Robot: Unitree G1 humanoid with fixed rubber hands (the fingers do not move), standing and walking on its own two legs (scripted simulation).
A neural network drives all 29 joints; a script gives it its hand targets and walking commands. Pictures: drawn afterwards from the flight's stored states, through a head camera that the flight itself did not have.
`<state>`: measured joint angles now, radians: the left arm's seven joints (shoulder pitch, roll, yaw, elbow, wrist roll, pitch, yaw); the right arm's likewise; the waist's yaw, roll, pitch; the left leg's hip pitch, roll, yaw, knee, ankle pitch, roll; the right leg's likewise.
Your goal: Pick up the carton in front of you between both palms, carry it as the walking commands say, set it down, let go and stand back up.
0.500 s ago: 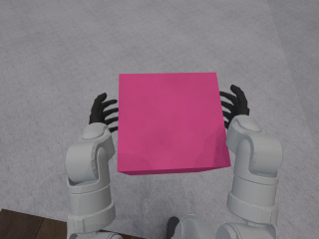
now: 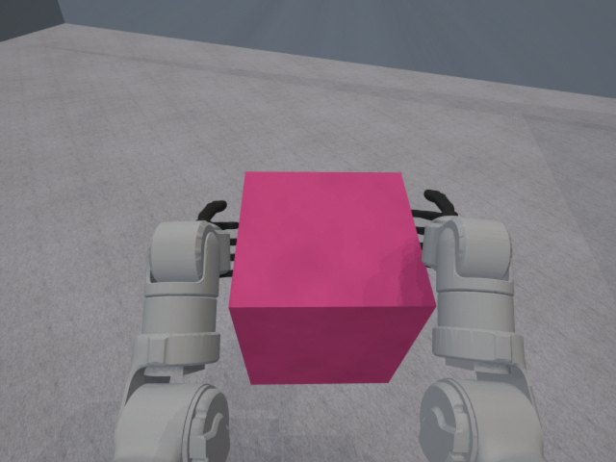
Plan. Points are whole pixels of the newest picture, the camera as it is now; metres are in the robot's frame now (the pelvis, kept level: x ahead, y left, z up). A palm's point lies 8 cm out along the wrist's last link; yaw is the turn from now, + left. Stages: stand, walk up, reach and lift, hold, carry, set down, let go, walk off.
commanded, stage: carry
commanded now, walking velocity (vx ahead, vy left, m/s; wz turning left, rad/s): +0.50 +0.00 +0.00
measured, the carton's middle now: (321, 284) +0.37 +0.01 +0.07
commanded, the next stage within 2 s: none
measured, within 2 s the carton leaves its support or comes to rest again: neither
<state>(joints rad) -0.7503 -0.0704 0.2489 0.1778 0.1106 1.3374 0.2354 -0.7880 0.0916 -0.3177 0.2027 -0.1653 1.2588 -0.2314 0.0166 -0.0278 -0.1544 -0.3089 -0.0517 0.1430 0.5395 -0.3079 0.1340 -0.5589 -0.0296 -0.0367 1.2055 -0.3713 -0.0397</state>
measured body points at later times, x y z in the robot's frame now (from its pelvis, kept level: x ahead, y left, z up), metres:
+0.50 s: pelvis +0.32 -0.04 +0.00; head +0.39 -0.02 +0.44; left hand +0.66 +0.14 +0.06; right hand +0.70 -0.15 +0.08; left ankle +0.27 +0.09 -0.65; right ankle +0.37 -0.08 -0.73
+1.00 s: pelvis +0.67 +0.01 +0.02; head +0.66 +0.02 +0.47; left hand +0.95 +0.14 +0.08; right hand +0.94 -0.15 +0.11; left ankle +0.66 +0.10 -0.73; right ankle +0.65 -0.12 -0.67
